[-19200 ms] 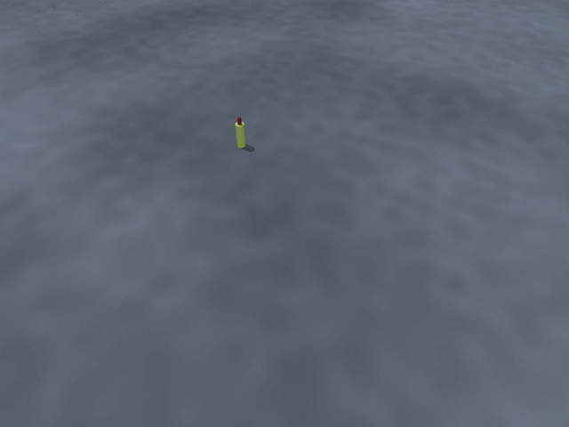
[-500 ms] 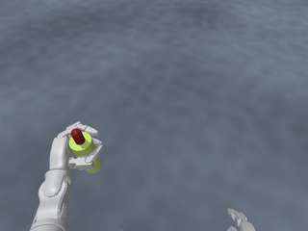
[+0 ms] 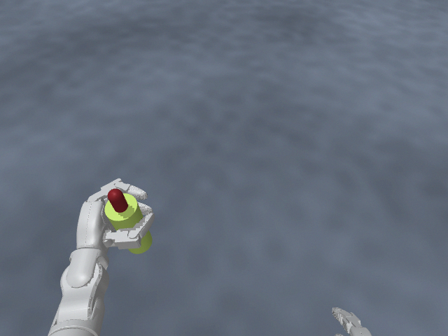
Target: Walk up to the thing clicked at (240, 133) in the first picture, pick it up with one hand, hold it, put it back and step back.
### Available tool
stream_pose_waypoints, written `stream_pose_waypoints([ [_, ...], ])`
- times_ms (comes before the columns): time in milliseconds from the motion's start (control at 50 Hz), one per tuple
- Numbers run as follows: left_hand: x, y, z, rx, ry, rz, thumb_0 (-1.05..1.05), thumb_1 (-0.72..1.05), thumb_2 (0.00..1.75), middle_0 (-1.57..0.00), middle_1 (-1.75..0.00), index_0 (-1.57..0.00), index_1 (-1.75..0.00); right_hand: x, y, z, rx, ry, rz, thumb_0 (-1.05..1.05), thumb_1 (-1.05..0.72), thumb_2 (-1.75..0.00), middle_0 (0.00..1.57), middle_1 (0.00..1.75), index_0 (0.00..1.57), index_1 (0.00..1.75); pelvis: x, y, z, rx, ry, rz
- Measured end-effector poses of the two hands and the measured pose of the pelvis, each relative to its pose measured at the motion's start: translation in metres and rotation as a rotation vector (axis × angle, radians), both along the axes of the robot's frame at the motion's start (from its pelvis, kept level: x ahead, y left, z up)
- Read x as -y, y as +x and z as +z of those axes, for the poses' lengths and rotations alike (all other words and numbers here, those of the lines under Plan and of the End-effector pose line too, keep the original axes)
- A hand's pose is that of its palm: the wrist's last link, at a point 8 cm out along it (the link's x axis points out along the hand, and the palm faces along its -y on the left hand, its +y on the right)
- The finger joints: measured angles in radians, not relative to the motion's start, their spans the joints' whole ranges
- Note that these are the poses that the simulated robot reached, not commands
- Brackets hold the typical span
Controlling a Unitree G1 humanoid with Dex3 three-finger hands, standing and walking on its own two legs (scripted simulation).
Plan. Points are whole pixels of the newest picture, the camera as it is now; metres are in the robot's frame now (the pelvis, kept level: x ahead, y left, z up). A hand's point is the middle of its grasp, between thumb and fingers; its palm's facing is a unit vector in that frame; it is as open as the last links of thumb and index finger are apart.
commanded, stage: hold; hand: left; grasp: from the side
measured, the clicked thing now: (128, 220) +0.32 +0.18 +0.02
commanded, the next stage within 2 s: crouch in 1.20 s
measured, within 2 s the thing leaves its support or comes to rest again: neither
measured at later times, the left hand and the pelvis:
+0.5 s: hand (133, 218) +0.32 +0.16 +0.04, palm faces +0.06 -1.00 +0.00, open 6.8 cm; pelvis -0.01 +0.00 +0.00, yaw +0 degrees
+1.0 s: hand (131, 220) +0.32 +0.17 +0.04, palm faces +0.06 -1.00 -0.01, open 6.8 cm; pelvis +0.00 +0.00 +0.00, yaw +0 degrees
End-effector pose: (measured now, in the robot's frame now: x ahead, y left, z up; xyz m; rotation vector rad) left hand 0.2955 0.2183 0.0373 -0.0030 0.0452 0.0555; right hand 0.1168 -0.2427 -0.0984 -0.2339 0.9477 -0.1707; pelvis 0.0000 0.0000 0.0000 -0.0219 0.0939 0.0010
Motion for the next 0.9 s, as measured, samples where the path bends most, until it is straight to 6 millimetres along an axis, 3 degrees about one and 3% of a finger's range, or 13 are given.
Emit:
stream_pose_waypoints([
  [600, -0.0001, 0.0004, -0.0003, -0.002, 0.006, 0.003, 0.01, 0.02, 1.04, -0.86, -1.04, -0.92, -1.04, 0.0026, -0.0089, -0.0007, -0.003, 0.003, -0.006, 0.01, -0.90, -0.90, 0.21, 0.30, 0.20, 0.30, 0.0025, -0.0071, -0.0002, 0.005, 0.002, -0.001],
  [900, -0.0027, -0.0046, -0.0031, -0.002, 0.008, 0.013, 0.01, 0.02, 1.04, -0.86, -1.04, -0.92, -1.04, 0.0014, -0.0037, -0.0013, 0.006, 0.002, 0.007, 0.01, -0.90, -0.90, 0.21, 0.30, 0.20, 0.30, 0.0024, -0.0064, -0.0013, -0.001, 0.001, 0.002],
])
